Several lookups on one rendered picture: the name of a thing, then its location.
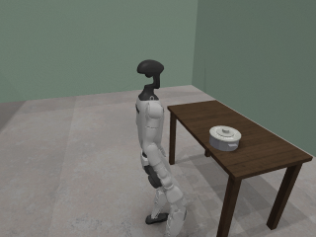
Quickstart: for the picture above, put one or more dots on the robot right hand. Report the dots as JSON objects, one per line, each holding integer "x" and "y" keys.
{"x": 174, "y": 195}

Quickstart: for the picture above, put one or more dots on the robot left foot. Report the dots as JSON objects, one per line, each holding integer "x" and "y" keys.
{"x": 160, "y": 218}

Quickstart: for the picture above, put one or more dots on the pot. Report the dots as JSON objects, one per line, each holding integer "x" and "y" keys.
{"x": 223, "y": 145}

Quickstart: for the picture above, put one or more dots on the table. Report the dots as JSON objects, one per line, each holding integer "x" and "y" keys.
{"x": 259, "y": 152}

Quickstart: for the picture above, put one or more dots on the right robot shin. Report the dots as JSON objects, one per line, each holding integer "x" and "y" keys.
{"x": 175, "y": 223}

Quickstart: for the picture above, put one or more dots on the robot left hand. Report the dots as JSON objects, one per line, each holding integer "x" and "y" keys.
{"x": 162, "y": 150}

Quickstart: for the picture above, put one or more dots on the lid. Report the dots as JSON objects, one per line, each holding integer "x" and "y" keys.
{"x": 232, "y": 136}

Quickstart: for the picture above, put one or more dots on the right robot forearm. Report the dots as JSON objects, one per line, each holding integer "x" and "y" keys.
{"x": 155, "y": 161}

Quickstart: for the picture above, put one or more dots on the robot right upper arm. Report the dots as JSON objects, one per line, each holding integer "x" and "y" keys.
{"x": 153, "y": 115}

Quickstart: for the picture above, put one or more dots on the knob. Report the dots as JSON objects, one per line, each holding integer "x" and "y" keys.
{"x": 225, "y": 129}

